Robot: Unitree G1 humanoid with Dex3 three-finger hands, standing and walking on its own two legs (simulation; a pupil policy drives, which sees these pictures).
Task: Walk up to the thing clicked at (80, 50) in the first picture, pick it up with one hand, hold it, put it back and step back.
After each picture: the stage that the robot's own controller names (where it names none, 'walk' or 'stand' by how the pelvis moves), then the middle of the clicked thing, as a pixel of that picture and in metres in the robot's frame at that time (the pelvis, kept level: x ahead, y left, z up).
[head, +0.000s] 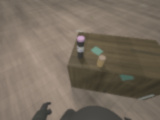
stand; (80, 48) +0.67 +0.12 -0.05
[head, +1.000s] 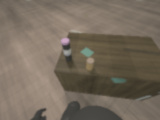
walk; (67, 51) +0.57 +0.26 -0.03
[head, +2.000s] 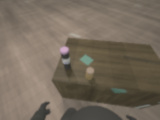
stand; (66, 59) +0.49 +0.23 -0.05
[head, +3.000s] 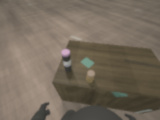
stand; (67, 61) +0.48 +0.22 -0.05
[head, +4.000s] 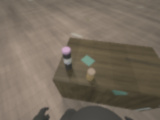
stand; (67, 59) +0.49 +0.22 -0.05
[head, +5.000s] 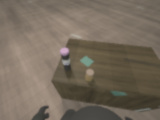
stand; (66, 60) +0.49 +0.23 -0.05
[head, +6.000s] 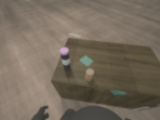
stand; (65, 60) +0.48 +0.23 -0.05
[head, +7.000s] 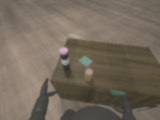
rise first; (65, 60) +0.48 +0.24 -0.05
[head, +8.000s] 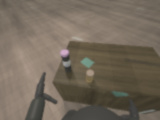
go down; (66, 62) +0.48 +0.25 -0.05
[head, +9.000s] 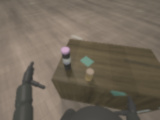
go down; (66, 59) +0.50 +0.23 -0.04
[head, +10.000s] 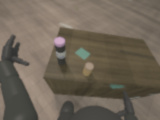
go down; (60, 53) +0.48 +0.22 +0.01
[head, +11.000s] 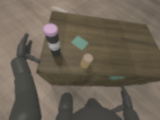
close in; (54, 43) +0.49 +0.23 +0.03
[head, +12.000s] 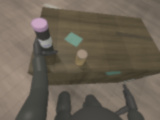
close; (45, 40) +0.50 +0.25 +0.06
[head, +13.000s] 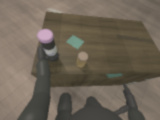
lift; (50, 48) +0.45 +0.23 +0.05
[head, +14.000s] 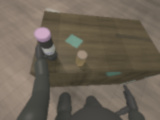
lift; (48, 47) +0.46 +0.23 +0.06
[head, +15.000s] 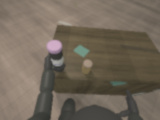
lift; (57, 59) +0.37 +0.21 +0.08
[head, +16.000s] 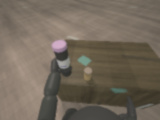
hold; (63, 61) +0.33 +0.17 +0.16
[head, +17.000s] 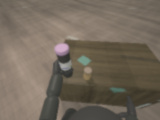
hold; (65, 63) +0.33 +0.16 +0.14
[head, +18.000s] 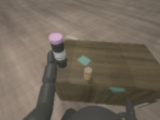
crouch; (59, 53) +0.38 +0.21 +0.16
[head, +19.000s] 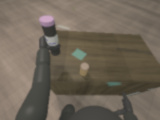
lower; (52, 39) +0.48 +0.24 +0.16
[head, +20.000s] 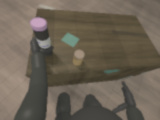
lower; (44, 41) +0.50 +0.24 +0.06
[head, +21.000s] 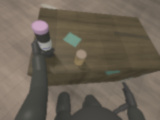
lower; (45, 43) +0.49 +0.24 +0.06
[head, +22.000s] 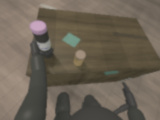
lower; (44, 43) +0.49 +0.24 +0.06
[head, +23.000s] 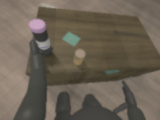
lower; (43, 42) +0.49 +0.25 +0.06
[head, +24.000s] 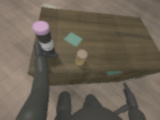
open; (46, 43) +0.48 +0.24 +0.06
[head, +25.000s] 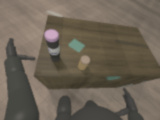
sink last; (54, 48) +0.47 +0.22 +0.03
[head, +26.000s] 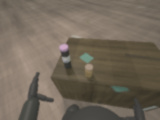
stand; (66, 57) +0.50 +0.24 +0.00
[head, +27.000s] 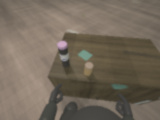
stand; (64, 55) +0.48 +0.23 +0.01
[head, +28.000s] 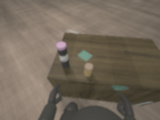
stand; (63, 56) +0.47 +0.24 +0.01
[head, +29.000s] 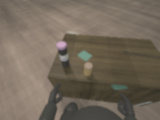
stand; (63, 56) +0.48 +0.24 +0.01
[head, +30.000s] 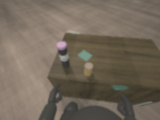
stand; (64, 56) +0.48 +0.24 +0.01
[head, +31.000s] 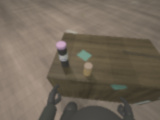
stand; (63, 56) +0.48 +0.23 +0.01
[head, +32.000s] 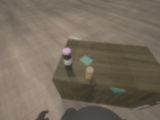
stand; (67, 60) +0.50 +0.22 -0.04
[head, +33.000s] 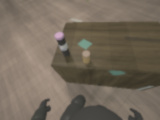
walk; (63, 45) +0.56 +0.29 -0.03
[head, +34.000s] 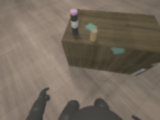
walk; (74, 23) +0.85 +0.21 -0.02
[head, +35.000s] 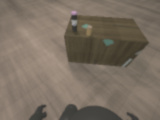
stand; (74, 22) +1.10 +0.28 -0.03
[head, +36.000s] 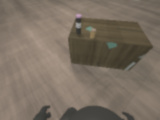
stand; (78, 25) +1.10 +0.23 -0.05
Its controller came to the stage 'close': yes
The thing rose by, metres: 0.20
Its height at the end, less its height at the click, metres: +0.00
